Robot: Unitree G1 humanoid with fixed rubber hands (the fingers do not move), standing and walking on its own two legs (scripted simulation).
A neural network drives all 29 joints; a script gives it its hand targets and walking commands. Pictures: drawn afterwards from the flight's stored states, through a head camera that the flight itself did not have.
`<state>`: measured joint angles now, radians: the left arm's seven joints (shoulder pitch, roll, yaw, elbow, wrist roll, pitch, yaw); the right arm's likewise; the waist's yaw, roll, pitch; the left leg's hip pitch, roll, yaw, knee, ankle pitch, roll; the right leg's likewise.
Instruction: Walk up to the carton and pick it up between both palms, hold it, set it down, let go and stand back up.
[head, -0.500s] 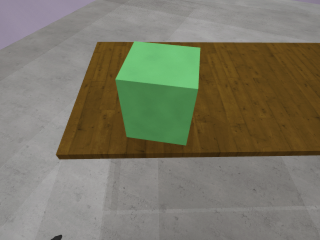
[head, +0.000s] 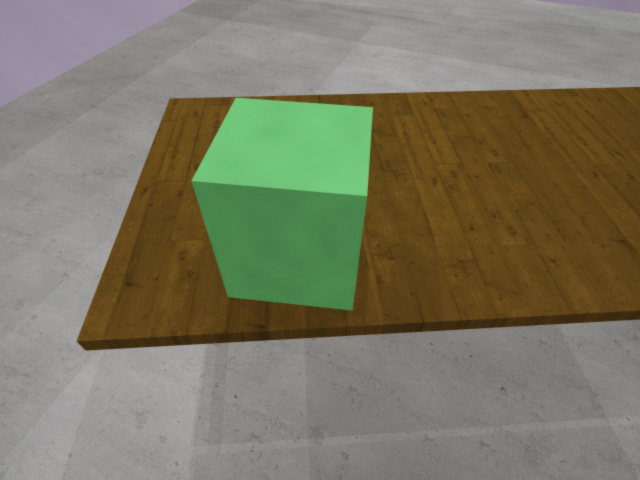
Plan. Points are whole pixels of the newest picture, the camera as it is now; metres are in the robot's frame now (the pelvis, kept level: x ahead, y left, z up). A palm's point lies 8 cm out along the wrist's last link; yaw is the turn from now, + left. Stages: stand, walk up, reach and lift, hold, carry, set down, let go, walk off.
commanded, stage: walk up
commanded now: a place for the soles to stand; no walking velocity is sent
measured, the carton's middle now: (296, 207) +0.50 +0.04 +0.05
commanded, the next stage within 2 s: none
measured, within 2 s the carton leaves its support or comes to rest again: neither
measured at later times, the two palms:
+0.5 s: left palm out of the picture +0.14 +0.32 -0.14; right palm (514, 417) +0.22 -0.27 -0.10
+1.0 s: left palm out of the picture +0.13 +0.33 -0.10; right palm (548, 479) +0.15 -0.29 -0.11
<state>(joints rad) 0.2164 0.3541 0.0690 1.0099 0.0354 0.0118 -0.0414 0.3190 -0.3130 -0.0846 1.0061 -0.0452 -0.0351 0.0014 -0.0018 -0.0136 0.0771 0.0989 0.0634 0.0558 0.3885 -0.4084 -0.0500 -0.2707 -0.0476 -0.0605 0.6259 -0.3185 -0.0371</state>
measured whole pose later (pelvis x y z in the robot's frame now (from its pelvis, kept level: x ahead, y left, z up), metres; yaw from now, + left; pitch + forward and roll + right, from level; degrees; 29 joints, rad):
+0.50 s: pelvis +0.09 +0.02 -0.02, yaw +3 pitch -8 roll +0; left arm 0.22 0.38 0.02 0.83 -0.03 0.03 0.00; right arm 0.13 -0.33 -0.06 0.85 -0.01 0.03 -0.01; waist 0.04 -0.07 0.19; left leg -0.41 0.00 0.03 0.66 -0.12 0.02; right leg -0.14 -0.04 -0.01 0.82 -0.58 0.00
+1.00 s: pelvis +0.07 +0.01 +0.00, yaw +1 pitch -4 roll +2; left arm 0.20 0.39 0.03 0.91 0.00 0.00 0.01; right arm 0.19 -0.36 -0.05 0.96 0.00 0.01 -0.01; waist 0.01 -0.02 0.13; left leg -0.22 -0.03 -0.02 0.54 -0.26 -0.01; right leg -0.17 -0.05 -0.02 0.61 -0.38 0.01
